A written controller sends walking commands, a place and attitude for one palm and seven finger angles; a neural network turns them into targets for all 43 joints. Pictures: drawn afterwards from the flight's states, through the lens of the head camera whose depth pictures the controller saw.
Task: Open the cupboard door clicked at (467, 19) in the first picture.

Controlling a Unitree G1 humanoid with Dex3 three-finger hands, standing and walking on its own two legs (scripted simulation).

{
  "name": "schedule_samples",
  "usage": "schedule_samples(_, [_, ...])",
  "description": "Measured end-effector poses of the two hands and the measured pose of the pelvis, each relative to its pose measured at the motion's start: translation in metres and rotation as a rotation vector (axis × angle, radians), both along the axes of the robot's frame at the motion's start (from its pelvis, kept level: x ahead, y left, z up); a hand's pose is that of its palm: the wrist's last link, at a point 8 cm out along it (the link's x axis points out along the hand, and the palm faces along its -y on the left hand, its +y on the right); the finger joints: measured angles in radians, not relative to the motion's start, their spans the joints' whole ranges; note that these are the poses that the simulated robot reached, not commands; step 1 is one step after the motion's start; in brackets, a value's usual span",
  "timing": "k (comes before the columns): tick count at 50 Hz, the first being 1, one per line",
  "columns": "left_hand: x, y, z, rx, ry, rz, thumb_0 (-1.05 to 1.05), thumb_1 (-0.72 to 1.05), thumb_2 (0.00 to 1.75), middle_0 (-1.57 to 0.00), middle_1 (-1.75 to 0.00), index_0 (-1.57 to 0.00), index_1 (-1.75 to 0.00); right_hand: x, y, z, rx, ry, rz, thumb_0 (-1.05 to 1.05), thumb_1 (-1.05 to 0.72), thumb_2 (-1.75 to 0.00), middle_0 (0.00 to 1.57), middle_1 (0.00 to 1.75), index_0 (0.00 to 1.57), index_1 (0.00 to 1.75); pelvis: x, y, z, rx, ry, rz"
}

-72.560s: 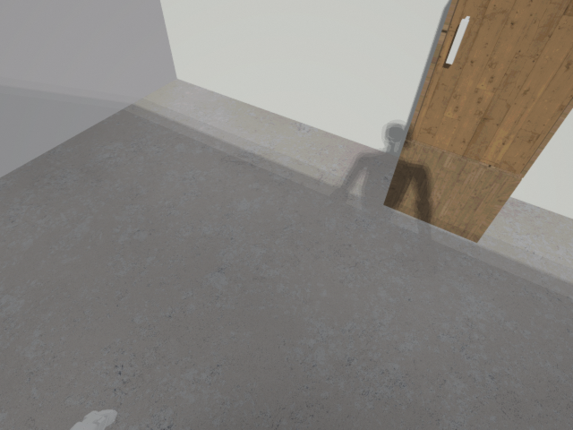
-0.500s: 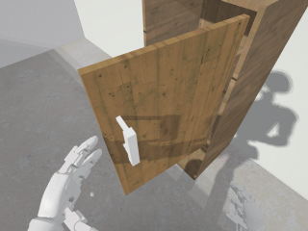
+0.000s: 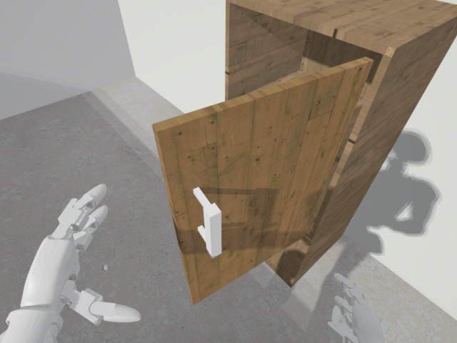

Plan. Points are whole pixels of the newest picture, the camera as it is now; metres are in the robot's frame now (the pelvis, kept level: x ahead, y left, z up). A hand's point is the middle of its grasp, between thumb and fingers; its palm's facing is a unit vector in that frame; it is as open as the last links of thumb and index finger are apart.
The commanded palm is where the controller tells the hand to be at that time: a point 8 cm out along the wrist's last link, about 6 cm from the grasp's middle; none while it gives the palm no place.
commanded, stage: draw the hand back to the body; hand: left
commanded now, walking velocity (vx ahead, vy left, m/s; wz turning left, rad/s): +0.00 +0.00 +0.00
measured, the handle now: (207, 223) +0.29 +0.08 +0.08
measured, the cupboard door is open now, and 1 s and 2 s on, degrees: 81 81 81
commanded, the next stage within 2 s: step back with the hand held close in 0.98 s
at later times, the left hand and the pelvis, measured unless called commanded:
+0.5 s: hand (75, 227) +0.21 +0.23 +0.17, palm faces +0.41 -0.81 -0.42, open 10.3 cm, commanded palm +0.16 +0.28 +0.19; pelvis +0.02 -0.01 +0.03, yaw -1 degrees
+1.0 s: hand (74, 226) +0.21 +0.23 +0.18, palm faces +0.44 -0.80 -0.41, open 7.4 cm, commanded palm +0.16 +0.27 +0.19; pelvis +0.02 -0.03 +0.03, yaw -1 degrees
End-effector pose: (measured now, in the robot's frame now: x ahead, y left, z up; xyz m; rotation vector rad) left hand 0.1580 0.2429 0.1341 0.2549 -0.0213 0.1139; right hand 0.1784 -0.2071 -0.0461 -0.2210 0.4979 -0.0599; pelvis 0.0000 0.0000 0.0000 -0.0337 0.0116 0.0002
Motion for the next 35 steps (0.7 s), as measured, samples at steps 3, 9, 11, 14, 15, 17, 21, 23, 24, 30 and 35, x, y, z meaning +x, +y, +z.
schedule_samples(3, [-0.003,0.006,0.006,0.043,-0.001,0.103,-0.01,-0.31,0.38,-0.16,-0.3,-0.16,-0.3,0.0,0.001,0.0,-0.001,0.026,-0.004,0.01,-0.9,-0.9,0.21,0.3,0.2,0.3,0.003,0.0,0.005,0.003,-0.01,-0.001])
schedule_samples(9, [-0.006,0.013,0.012,0.104,0.026,0.203,-0.01,-0.12,0.46,-0.16,-0.3,-0.17,-0.3,0.001,-0.001,-0.006,-0.004,0.097,0.002,0.01,-0.9,-0.9,0.21,0.3,0.2,0.3,0.009,-0.001,0.014,0.012,-0.03,-0.001])
schedule_samples(11, [-0.005,0.015,0.018,0.125,0.02,0.221,0.0,-0.06,0.49,-0.17,-0.3,-0.17,-0.3,0.002,-0.001,-0.008,-0.002,0.111,0.003,0.01,-0.9,-0.9,0.21,0.3,0.2,0.3,0.011,-0.001,0.016,0.014,-0.037,-0.001])
schedule_samples(14, [-0.001,0.018,0.028,0.157,-0.004,0.242,0.0,0.05,0.53,-0.17,-0.3,-0.17,-0.3,0.006,-0.003,-0.009,0.003,0.123,0.003,0.01,-0.9,-0.9,0.21,0.3,0.2,0.3,0.015,-0.003,0.019,0.018,-0.046,-0.001])
schedule_samples(15, [0.0,0.019,0.032,0.166,-0.015,0.248,0.0,0.08,0.55,-0.17,-0.3,-0.18,-0.3,0.007,-0.004,-0.009,0.005,0.126,0.003,0.01,-0.9,-0.9,0.21,0.3,0.2,0.3,0.016,-0.004,0.02,0.02,-0.049,-0.001])
schedule_samples(17, [0.003,0.02,0.039,0.18,-0.036,0.26,0.0,0.15,0.58,-0.18,-0.3,-0.18,-0.3,0.01,-0.006,-0.009,0.009,0.129,0.001,0.01,-0.9,-0.9,0.21,0.3,0.2,0.3,0.018,-0.005,0.022,0.022,-0.053,-0.003])
schedule_samples(21, [0.009,0.023,0.048,0.198,-0.064,0.28,0.0,0.29,0.64,-0.18,-0.3,-0.18,-0.3,0.017,-0.011,-0.007,0.014,0.132,-0.004,0.01,-0.9,-0.9,0.21,0.3,0.2,0.3,0.021,-0.01,0.024,0.025,-0.061,-0.007])
schedule_samples(23, [0.011,0.024,0.051,0.204,-0.072,0.29,0.0,0.36,0.67,-0.18,-0.3,-0.19,-0.3,0.02,-0.015,-0.006,0.013,0.133,-0.008,0.01,-0.9,-0.9,0.21,0.3,0.2,0.3,0.022,-0.013,0.025,0.026,-0.064,-0.01])
schedule_samples(24, [0.012,0.024,0.052,0.207,-0.076,0.294,0.0,0.39,0.68,-0.19,-0.3,-0.19,-0.3,0.021,-0.017,-0.005,0.012,0.134,-0.01,0.01,-0.9,-0.9,0.21,0.3,0.2,0.3,0.023,-0.014,0.026,0.026,-0.066,-0.011])
schedule_samples(30, [0.014,0.027,0.064,0.227,-0.111,0.322,0.01,0.6,0.77,-0.19,-0.3,-0.2,-0.3,0.026,-0.029,-0.003,0.004,0.138,-0.019,0.01,-0.9,-0.9,0.21,0.3,0.2,0.3,0.025,-0.021,0.028,0.027,-0.075,-0.012])
schedule_samples(35, [0.015,0.028,0.069,0.229,-0.134,0.344,0.01,0.75,0.84,-0.2,-0.3,-0.2,-0.3,0.025,-0.037,-0.003,0.003,0.148,-0.027,0.01,-0.9,-0.9,0.21,0.3,0.2,0.3,0.024,-0.025,0.029,0.027,-0.082,-0.013])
